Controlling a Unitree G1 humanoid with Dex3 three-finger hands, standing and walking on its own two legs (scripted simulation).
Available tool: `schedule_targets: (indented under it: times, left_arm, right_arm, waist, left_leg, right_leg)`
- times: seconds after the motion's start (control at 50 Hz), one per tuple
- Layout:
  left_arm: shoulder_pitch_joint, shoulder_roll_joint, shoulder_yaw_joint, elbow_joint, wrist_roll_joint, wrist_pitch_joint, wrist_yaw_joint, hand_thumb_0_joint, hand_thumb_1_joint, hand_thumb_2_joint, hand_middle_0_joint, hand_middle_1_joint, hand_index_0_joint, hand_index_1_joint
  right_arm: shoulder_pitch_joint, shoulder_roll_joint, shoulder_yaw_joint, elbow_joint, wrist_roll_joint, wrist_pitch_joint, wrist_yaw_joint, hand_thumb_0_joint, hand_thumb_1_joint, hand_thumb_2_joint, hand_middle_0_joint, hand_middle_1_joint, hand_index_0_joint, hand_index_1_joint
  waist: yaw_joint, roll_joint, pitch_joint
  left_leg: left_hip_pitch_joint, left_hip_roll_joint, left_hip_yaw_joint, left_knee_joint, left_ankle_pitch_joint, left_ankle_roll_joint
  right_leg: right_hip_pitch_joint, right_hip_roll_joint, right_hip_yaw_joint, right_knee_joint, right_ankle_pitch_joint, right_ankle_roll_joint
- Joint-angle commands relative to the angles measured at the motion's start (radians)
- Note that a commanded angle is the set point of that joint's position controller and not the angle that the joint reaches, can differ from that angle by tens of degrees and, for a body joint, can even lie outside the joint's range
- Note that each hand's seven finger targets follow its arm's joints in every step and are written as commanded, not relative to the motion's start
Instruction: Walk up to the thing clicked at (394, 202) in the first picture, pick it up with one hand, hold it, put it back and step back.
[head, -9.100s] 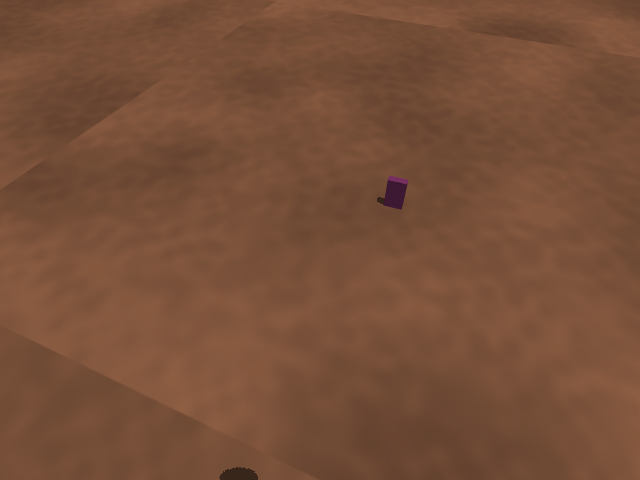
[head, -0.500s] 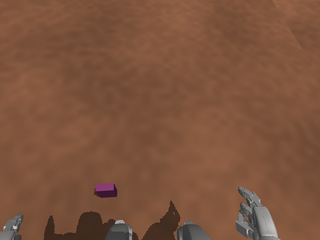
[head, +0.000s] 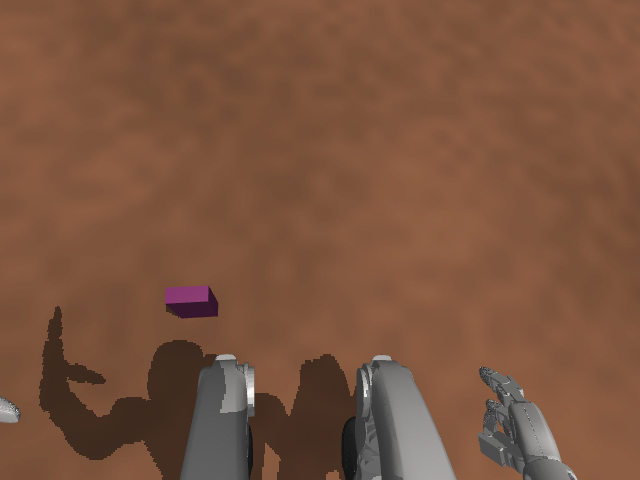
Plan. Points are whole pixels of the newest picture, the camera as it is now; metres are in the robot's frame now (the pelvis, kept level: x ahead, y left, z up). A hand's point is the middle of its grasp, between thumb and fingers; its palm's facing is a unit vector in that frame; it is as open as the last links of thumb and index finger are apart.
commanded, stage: go down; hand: left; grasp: from the side
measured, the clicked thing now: (193, 303) +0.43 +0.24 -0.46
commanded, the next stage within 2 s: approach in 1.48 s
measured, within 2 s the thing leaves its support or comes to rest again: neither
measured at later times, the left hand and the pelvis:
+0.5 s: hand out of the picture +0.32 +0.41 -0.11, palm faces +0.23 -0.96 -0.14, open 17.4 cm; pelvis -0.02 +0.00 -0.09, yaw -2 degrees
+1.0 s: hand out of the picture +0.33 +0.42 -0.13, palm faces +0.23 -0.97 -0.11, open 17.4 cm; pelvis -0.03 +0.00 -0.14, yaw -3 degrees
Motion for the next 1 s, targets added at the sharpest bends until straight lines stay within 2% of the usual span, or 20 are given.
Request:
schedule_targets:
  times: [0.0, 0.06, 0.12, 0.16, 0.24, 0.26, 0.28, 0.3, 0.32, 0.34, 0.36, 0.46, 0.48, 0.5, 0.56, 0.66, 0.68, 0.74, 0.82, 0.98]
  left_arm:
    - [-0.094, 0.380, 0.168, -0.090, -0.048, -0.090, -0.031, 0.000, -0.566, 0.046, -0.069, -0.100, -0.071, -0.095]
    - [-0.167, 0.391, 0.175, -0.033, -0.057, -0.130, -0.066, 0.000, -0.557, 0.030, -0.072, -0.095, -0.076, -0.088]
    - [-0.253, 0.434, 0.182, -0.009, -0.058, -0.168, -0.101, 0.000, -0.524, 0.018, -0.069, -0.082, -0.075, -0.072]
    - [-0.301, 0.484, 0.205, -0.016, -0.056, -0.184, -0.118, 0.000, -0.515, 0.012, -0.070, -0.076, -0.077, -0.065]
    - [-0.321, 0.518, 0.224, -0.006, -0.060, -0.192, -0.150, 0.000, -0.515, 0.006, -0.069, -0.062, -0.074, -0.053]
    - [-0.293, 0.547, 0.244, 0.031, -0.057, -0.185, -0.153, 0.000, -0.516, 0.001, -0.070, -0.059, -0.074, -0.050]
    - [-0.322, 0.554, 0.248, -0.008, -0.063, -0.188, -0.158, 0.000, -0.533, 0.000, -0.073, -0.061, -0.078, -0.052]
    - [-0.263, 0.566, 0.261, 0.050, -0.060, -0.178, -0.159, 0.000, -0.532, 0.013, -0.069, -0.066, -0.071, -0.060]
    - [-0.307, 0.575, 0.261, 0.009, -0.066, -0.181, -0.163, 0.000, -0.529, 0.005, -0.071, -0.062, -0.075, -0.053]
    - [-0.268, 0.596, 0.287, 0.031, -0.068, -0.174, -0.163, 0.000, -0.553, 0.006, -0.072, -0.065, -0.073, -0.059]
    - [-0.283, 0.580, 0.267, 0.016, -0.074, -0.173, -0.166, 0.000, -0.555, 0.002, -0.073, -0.060, -0.076, -0.053]
    - [-0.318, 0.570, 0.272, 0.031, -0.098, -0.176, -0.192, 0.000, -0.543, 0.016, -0.064, -0.058, -0.065, -0.054]
    - [-0.328, 0.583, 0.282, 0.027, -0.099, -0.180, -0.195, 0.000, -0.542, 0.020, -0.062, -0.060, -0.064, -0.055]
    - [-0.336, 0.577, 0.275, 0.045, -0.100, -0.181, -0.201, 0.000, -0.535, 0.023, -0.061, -0.058, -0.061, -0.054]
    - [-0.387, 0.590, 0.278, 0.045, -0.101, -0.194, -0.218, 0.000, -0.553, 0.027, -0.061, -0.064, -0.061, -0.062]
    - [-0.424, 0.634, 0.291, 0.066, -0.100, -0.201, -0.239, 0.000, -0.543, 0.033, -0.059, -0.065, -0.059, -0.063]
    - [-0.429, 0.657, 0.309, 0.058, -0.102, -0.202, -0.239, 0.000, -0.544, 0.029, -0.061, -0.062, -0.059, -0.061]
    - [-0.440, 0.684, 0.316, 0.058, -0.103, -0.199, -0.247, 0.000, -0.546, 0.036, -0.061, -0.068, -0.059, -0.067]
    - [-0.426, 0.705, 0.329, 0.077, -0.102, -0.188, -0.250, 0.000, -0.517, 0.044, -0.056, -0.066, -0.054, -0.065]
    - [-0.470, 0.703, 0.317, 0.080, -0.112, -0.184, -0.266, 0.000, -0.530, 0.048, -0.055, -0.065, -0.051, -0.066]
  right_arm:
    - [0.062, -0.206, -0.069, -0.099, 0.002, -0.039, -0.013, 0.000, -0.912, -0.902, 0.199, 0.300, 0.199, 0.300]
    - [0.065, -0.211, -0.066, -0.084, -0.004, -0.043, -0.011, 0.000, -0.918, -0.903, 0.199, 0.300, 0.200, 0.300]
    - [0.065, -0.218, -0.060, -0.070, -0.010, -0.046, -0.015, 0.000, -0.914, -0.902, 0.200, 0.300, 0.200, 0.300]
    - [0.076, -0.230, -0.055, -0.067, -0.014, -0.047, -0.016, 0.000, -0.917, -0.902, 0.200, 0.300, 0.200, 0.300]
    - [0.084, -0.245, -0.050, -0.049, -0.016, -0.042, -0.017, 0.000, -0.924, -0.904, 0.200, 0.299, 0.200, 0.299]
    - [0.082, -0.255, -0.049, -0.052, -0.019, -0.041, -0.017, 0.000, -0.925, -0.905, 0.200, 0.299, 0.200, 0.299]
    - [0.077, -0.259, -0.047, -0.054, -0.016, -0.038, -0.018, 0.000, -0.926, -0.905, 0.200, 0.300, 0.200, 0.300]
    - [0.084, -0.263, -0.045, -0.049, -0.016, -0.036, -0.018, 0.000, -0.928, -0.906, 0.200, 0.300, 0.200, 0.300]
    - [0.078, -0.261, -0.042, -0.049, -0.014, -0.034, -0.018, 0.000, -0.926, -0.905, 0.200, 0.299, 0.200, 0.299]
    - [0.084, -0.260, -0.035, -0.045, -0.014, -0.031, -0.018, 0.000, -0.935, -0.908, 0.200, 0.299, 0.200, 0.299]
    - [0.071, -0.259, -0.036, -0.050, -0.012, -0.031, -0.017, 0.000, -0.933, -0.907, 0.200, 0.299, 0.200, 0.299]
    - [0.072, -0.267, -0.034, -0.040, -0.012, -0.033, -0.017, 0.000, -0.939, -0.910, 0.200, 0.299, 0.200, 0.299]
    - [0.069, -0.269, -0.032, -0.036, -0.013, -0.034, -0.016, 0.000, -0.936, -0.909, 0.200, 0.299, 0.200, 0.299]
    - [0.072, -0.268, -0.030, -0.033, -0.015, -0.035, -0.015, 0.000, -0.940, -0.911, 0.200, 0.299, 0.200, 0.299]
    - [0.083, -0.278, -0.030, -0.027, -0.021, -0.034, -0.015, 0.000, -0.941, -0.911, 0.199, 0.299, 0.200, 0.299]
    - [0.080, -0.284, -0.023, -0.023, -0.027, -0.034, -0.015, 0.000, -0.935, -0.910, 0.200, 0.299, 0.200, 0.299]
    - [0.082, -0.286, -0.018, -0.023, -0.027, -0.034, -0.013, 0.000, -0.936, -0.910, 0.199, 0.299, 0.200, 0.299]
    - [0.083, -0.292, -0.015, -0.021, -0.030, -0.031, -0.015, 0.000, -0.938, -0.911, 0.199, 0.299, 0.200, 0.299]
    - [0.071, -0.289, -0.002, -0.022, -0.027, -0.027, -0.011, 0.000, -0.935, -0.910, 0.200, 0.300, 0.200, 0.300]
    - [0.079, -0.295, -0.004, -0.025, -0.029, -0.034, -0.009, 0.000, -0.934, -0.910, 0.199, 0.300, 0.200, 0.300]
  waist:
    - [0.050, 0.106, -0.510]
    - [0.027, 0.097, -0.495]
    - [0.017, 0.126, -0.479]
    - [0.015, 0.151, -0.520]
    - [0.037, 0.196, -0.573]
    - [0.045, 0.196, -0.555]
    - [0.051, 0.229, -0.569]
    - [0.054, 0.210, -0.564]
    - [0.052, 0.217, -0.559]
    - [0.070, 0.219, -0.579]
    - [0.061, 0.218, -0.553]
    - [0.032, 0.213, -0.532]
    - [0.037, 0.217, -0.525]
    - [0.024, 0.211, -0.521]
    - [0.015, 0.219, -0.527]
    - [0.017, 0.212, -0.540]
    - [0.026, 0.212, -0.562]
    - [0.029, 0.217, -0.578]
    - [0.040, 0.223, -0.537]
    - [0.012, 0.205, -0.533]
  left_leg:
    - [0.306, -0.029, 0.017, -0.181, 0.249, 0.051]
    - [0.238, -0.026, 0.019, -0.123, 0.209, 0.056]
    - [0.203, -0.022, 0.016, -0.103, 0.137, 0.052]
    - [0.198, -0.022, 0.013, -0.086, 0.138, 0.048]
    - [0.220, -0.018, 0.003, -0.080, 0.110, 0.040]
    - [0.214, -0.016, 0.001, -0.073, 0.112, 0.040]
    - [0.229, -0.014, -0.006, -0.076, 0.111, 0.036]
    - [0.217, -0.015, -0.008, -0.069, 0.132, 0.036]
    - [0.189, -0.015, -0.009, -0.062, 0.117, 0.036]
    - [0.211, -0.014, -0.009, -0.056, 0.152, 0.037]
    - [0.171, -0.015, -0.008, -0.052, 0.122, 0.037]
    - [0.149, -0.013, -0.010, 0.005, 0.156, 0.041]
    - [0.142, -0.013, -0.010, 0.015, 0.166, 0.041]
    - [0.126, -0.013, -0.012, 0.027, 0.167, 0.042]
    - [0.130, -0.011, -0.020, 0.048, 0.175, 0.041]
    - [0.078, -0.013, -0.007, 0.077, 0.101, 0.044]
    - [0.082, -0.014, -0.005, 0.085, 0.113, 0.043]
    - [0.071, -0.015, 0.000, 0.102, 0.115, 0.043]
    - [0.023, -0.016, 0.004, 0.108, 0.087, 0.044]
    - [-0.027, -0.018, 0.016, 0.162, 0.089, 0.049]
  right_leg:
    - [0.211, 0.023, 0.022, -0.168, 0.198, -0.038]
    - [0.153, 0.025, 0.028, -0.134, 0.169, -0.036]
    - [0.094, 0.027, 0.028, -0.106, 0.112, -0.038]
    - [0.083, 0.027, 0.021, -0.079, 0.113, -0.040]
    - [0.038, 0.031, 0.002, -0.032, 0.094, -0.045]
    - [0.025, 0.031, -0.002, -0.019, 0.096, -0.045]
    - [0.001, 0.032, -0.013, 0.003, 0.100, -0.048]
    - [0.003, 0.032, -0.018, 0.013, 0.113, -0.047]
    - [-0.006, 0.032, -0.022, 0.026, 0.105, -0.048]
    - [-0.002, 0.032, -0.024, 0.036, 0.128, -0.049]
    - [-0.017, 0.034, -0.024, 0.039, 0.106, -0.048]
    - [-0.069, 0.033, -0.030, 0.080, 0.130, -0.048]
    - [-0.079, 0.033, -0.030, 0.092, 0.138, -0.049]
    - [-0.083, 0.033, -0.032, 0.101, 0.139, -0.049]
    - [-0.112, 0.031, -0.037, 0.124, 0.142, -0.049]
    - [-0.115, 0.033, -0.037, 0.142, 0.100, -0.046]
    - [-0.106, 0.032, -0.037, 0.150, 0.109, -0.045]
    - [-0.109, 0.034, -0.038, 0.163, 0.104, -0.045]
    - [-0.133, 0.036, -0.044, 0.186, 0.085, -0.046]
    - [-0.144, 0.039, -0.042, 0.200, 0.087, -0.043]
